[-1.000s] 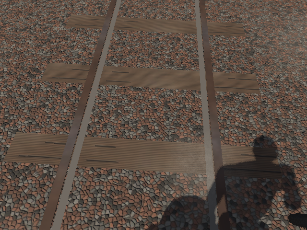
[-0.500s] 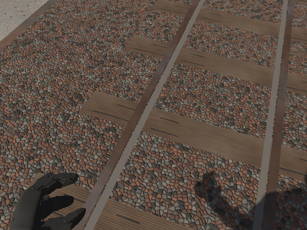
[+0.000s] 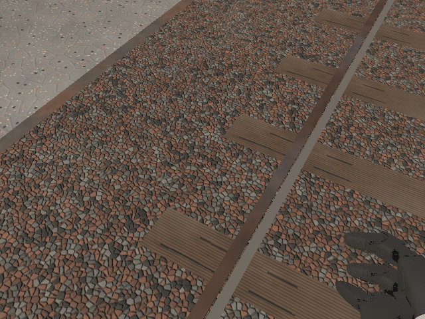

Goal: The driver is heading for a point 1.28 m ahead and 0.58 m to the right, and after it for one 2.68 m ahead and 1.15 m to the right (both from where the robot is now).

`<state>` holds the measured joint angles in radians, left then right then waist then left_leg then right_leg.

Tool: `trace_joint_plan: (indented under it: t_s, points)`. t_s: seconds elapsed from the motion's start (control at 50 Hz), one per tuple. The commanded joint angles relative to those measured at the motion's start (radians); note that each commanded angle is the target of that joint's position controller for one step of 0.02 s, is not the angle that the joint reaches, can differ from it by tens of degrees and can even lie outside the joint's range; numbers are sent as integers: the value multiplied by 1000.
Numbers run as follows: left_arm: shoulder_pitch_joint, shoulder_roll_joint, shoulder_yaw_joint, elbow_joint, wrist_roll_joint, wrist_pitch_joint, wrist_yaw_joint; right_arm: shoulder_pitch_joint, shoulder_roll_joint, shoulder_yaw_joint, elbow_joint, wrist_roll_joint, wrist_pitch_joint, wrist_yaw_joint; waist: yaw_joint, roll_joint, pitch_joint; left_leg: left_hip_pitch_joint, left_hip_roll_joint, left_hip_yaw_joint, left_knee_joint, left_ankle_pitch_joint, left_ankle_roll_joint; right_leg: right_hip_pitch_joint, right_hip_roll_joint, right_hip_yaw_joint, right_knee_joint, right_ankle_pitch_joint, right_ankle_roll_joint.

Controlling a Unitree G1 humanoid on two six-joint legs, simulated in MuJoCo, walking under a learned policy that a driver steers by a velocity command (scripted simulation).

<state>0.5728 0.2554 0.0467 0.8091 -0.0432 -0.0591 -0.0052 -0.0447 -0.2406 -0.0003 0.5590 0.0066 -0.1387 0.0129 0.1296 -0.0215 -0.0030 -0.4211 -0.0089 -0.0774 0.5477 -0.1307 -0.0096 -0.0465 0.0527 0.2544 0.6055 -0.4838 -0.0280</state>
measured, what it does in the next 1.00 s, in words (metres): walks ahead, turning right: right foot, then left foot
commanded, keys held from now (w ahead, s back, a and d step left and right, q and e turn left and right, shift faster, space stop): w+e+shift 0.82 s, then w+shift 0.16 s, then w+q+shift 0.02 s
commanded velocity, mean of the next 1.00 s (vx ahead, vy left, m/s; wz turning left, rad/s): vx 1.00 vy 0.00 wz -0.87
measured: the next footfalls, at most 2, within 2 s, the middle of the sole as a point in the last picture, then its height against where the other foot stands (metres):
right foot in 0.40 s outside the picture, level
left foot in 0.84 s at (323, 210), level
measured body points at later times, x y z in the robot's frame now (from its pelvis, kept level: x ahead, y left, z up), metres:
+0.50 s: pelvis +0.39 -0.11 -0.02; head +0.42 -0.13 +0.43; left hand +0.66 +0.07 -0.11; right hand +0.36 -0.39 -0.14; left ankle +0.28 +0.14 -0.59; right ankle +0.47 -0.18 -0.72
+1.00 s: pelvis +0.81 -0.29 +0.01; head +0.81 -0.31 +0.46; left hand +1.10 -0.22 -0.09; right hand +0.64 -0.54 -0.10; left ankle +0.93 -0.24 -0.72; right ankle +0.66 -0.28 -0.61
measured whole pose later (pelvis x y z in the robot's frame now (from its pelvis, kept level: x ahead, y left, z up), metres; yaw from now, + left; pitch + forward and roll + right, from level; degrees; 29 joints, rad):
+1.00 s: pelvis +0.81 -0.29 +0.01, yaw -54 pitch -1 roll +3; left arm 0.26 0.31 0.04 0.70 -0.03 -0.04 0.00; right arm 0.27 -0.30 -0.06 0.70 -0.01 -0.11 0.02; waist -0.02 -0.04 0.06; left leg -0.28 -0.04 0.00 0.51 -0.22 -0.01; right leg -0.42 0.02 0.08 1.31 -0.35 -0.08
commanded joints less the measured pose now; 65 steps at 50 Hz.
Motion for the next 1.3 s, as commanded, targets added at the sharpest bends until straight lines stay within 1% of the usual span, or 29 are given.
trace_joint_plan:
  t_s: [0.02, 0.04, 0.08, 0.14, 0.22, 0.28, 0.32, 0.38, 0.4, 0.42, 0.44, 0.46, 0.48, 0.5, 0.56, 0.66, 0.78, 0.82, 0.84, 0.86, 0.88, 0.9, 0.94, 0.98, 1.04, 1.12, 1.2, 1.26, 1.3]
  points:
    - [-86, 41, -19, -178, -45, -33, 17, 486, -279, -112, 65, -8, 23, -12, -270, 391, -272, 905, 448, -805, -251, -711, 235, -865, -53, -111, 685, -8, -20]
    - [-170, 93, -6, -171, -36, -24, 23, 441, -205, -97, 65, 1, 24, -13, -278, 272, -110, 783, 415, -699, -270, -648, 215, -938, -95, -127, 774, 69, -15]
    - [-260, 95, 1, -175, 1, -10, 14, 396, -134, -80, 98, -19, 34, -15, -233, 113, 19, 589, 345, -414, -288, -342, 191, -899, -160, -155, 762, 155, -14]
    - [-316, 35, -5, -212, -9, 29, -11, 298, -74, -70, 129, -18, 30, -8, -151, 129, 103, 390, 300, -166, -353, -112, 162, -842, -235, -144, 704, 178, -13]
    - [-380, 50, -11, -257, 8, 35, -34, 220, -139, -88, 143, -13, 14, -19, -100, 70, 133, 293, 263, 93, -428, 83, 140, -800, -242, -166, 546, 401, 13]
    - [-505, 69, -12, -280, 17, 23, -60, 270, -204, -101, 169, -7, 11, -23, -145, -15, 162, 294, 213, 247, -470, 168, 96, -648, -186, -288, 273, 591, -26]
    - [-530, 99, 0, -295, 11, 18, -72, 309, -266, -111, 181, -11, 18, -19, -134, 24, 129, 375, 222, 288, -406, 568, 81, -519, -106, -375, 180, 586, -65]
    - [-285, 225, 60, -255, -11, 36, -68, 315, -350, -130, 166, -3, 58, -22, 39, 159, -46, 461, 259, 300, 47, 1256, 75, -203, 21, -446, 198, 372, -134]
    - [-26, 297, 101, -182, -6, 51, -55, 274, -341, -125, 143, -1, 57, -24, 166, 123, -154, 270, 237, 283, 368, 1173, 61, 165, 23, -380, 141, 404, -184]
    - [29, 319, 101, -130, -19, 66, -35, 309, -187, -81, 150, -17, 40, -18, 117, -101, -116, -34, 76, 252, 804, 0, 14, 371, -67, -184, 130, 368, -229]
    - [-101, 386, 91, -203, 11, 40, -39, 454, -79, -34, 57, -7, -5, -4, -85, -375, -303, -375, -66, 57, 1107, -480, 2, 576, -273, 442, -104, 33, -446]
    - [-94, 299, 83, -237, 21, 23, -39, 308, -218, -50, 31, 14, -40, 2, 18, -170, -346, -424, -14, -81, 1032, -335, 47, 529, -313, 629, -321, -264, -404]
    - [-111, 282, 77, -224, 33, 1, -39, 198, -233, -56, 1, 42, -50, -4, -2, -52, -155, -447, 8, -61, 939, -268, 62, 350, -304, 607, -397, -260, -353]
    - [-174, 269, 71, -223, 38, -17, -43, 195, -207, -48, 12, 24, -50, -15, -72, 102, -68, -376, 49, -71, 839, -213, 58, 163, -280, 542, -396, -149, -323]
    - [-302, 201, 48, -240, 48, -28, -29, 275, -199, -57, 55, -9, -3, -18, -182, 48, 33, -203, 107, -89, 663, -172, 5, -162, -156, 298, -395, 80, -315]
    - [-256, 180, 43, -190, 18, -20, 15, 18, -104, -32, -33, -37, 7, -12, -100, 11, 134, -67, 49, 14, 207, 173, -70, -407, -26, 68, -397, 301, -250]
    - [-191, 182, 62, -133, -8, -6, 32, -62, -174, -70, -76, 30, -10, 2, -64, -75, 87, 62, 18, -62, -68, 247, -67, -194, -84, 197, -284, 217, -166]
    - [-206, 188, 67, -129, 10, 10, 30, 107, -233, -107, -42, 40, -13, -4, -160, -103, -12, 205, 13, -38, -41, 111, -35, -93, -98, 200, -101, 491, -132]
    - [-237, 173, 54, -141, 43, 15, 18, 322, -258, -126, -5, 47, -4, -15, -282, -109, -154, 427, 44, -8, 14, 58, -13, -120, -67, 137, 134, 631, -94]
    - [-218, 63, 15, -161, 74, 11, 9, 550, -290, -124, 33, 28, 9, -27, -335, 28, -336, 783, 193, -194, 109, -185, 19, -334, -27, 70, 511, 351, -73]
    - [6, -27, -16, -194, -20, -4, 2, 545, -368, -131, 76, -22, 8, 5, -166, 618, -440, 961, 419, -879, -227, -684, 198, -670, 69, -20, 837, -76, -33]
    - [-67, 70, -15, -153, -39, 3, 14, 470, -238, -110, 41, -16, 11, 12, -218, 446, -298, 848, 392, -909, -314, -851, 171, -758, -28, -58, 893, 37, -36]
    - [-307, 143, 1, -184, 10, 2, 11, 401, -182, -95, 64, -18, 28, 6, -238, 74, -76, 575, 296, -559, -299, -467, 143, -717, -79, -123, 825, 142, -39]
    - [-372, 112, 1, -211, 16, -7, -1, 366, -151, -84, 102, -31, 21, 8, -182, 76, 4, 413, 236, -385, -307, -279, 163, -657, -131, -97, 697, 171, -54]
    - [-406, 57, -17, -228, 18, -10, -11, 403, -90, -56, 154, 5, 17, 22, -134, 103, 67, 335, 212, -342, -359, -211, 217, -671, -154, -127, 547, 130, -55]
    - [-562, 64, -34, -279, 47, -49, -35, 423, -182, -79, 158, 18, 17, -2, -149, 51, 143, 249, 215, -277, -433, -106, 247, -669, -160, -151, 234, 395, 4]
    - [-685, 82, -27, -301, 33, -74, -54, 504, -205, -80, 185, 38, 28, -15, -187, 67, 144, 154, 200, -187, -475, -28, 210, -361, -79, -204, 4, 574, 39]
    - [-610, 155, 14, -288, 22, -79, -39, 557, -203, -72, 219, 29, 52, -17, -124, 120, 59, 286, 199, -160, -280, 318, 160, -213, -37, -223, -68, 458, 7]
    - [-263, 224, 57, -226, 23, -68, -9, 496, -211, -66, 190, -2, 61, -15, 85, 145, -167, 49, 123, -114, 207, 395, 90, 276, -130, -170, 11, 342, -38]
